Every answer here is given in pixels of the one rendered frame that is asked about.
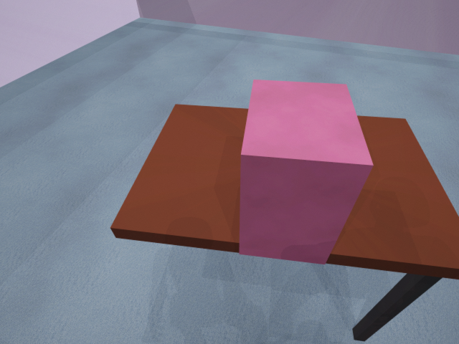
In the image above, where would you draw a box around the carton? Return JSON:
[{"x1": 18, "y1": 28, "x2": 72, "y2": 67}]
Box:
[{"x1": 239, "y1": 80, "x2": 374, "y2": 264}]

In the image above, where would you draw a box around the table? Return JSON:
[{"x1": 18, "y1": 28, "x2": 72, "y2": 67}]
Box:
[{"x1": 110, "y1": 104, "x2": 459, "y2": 341}]

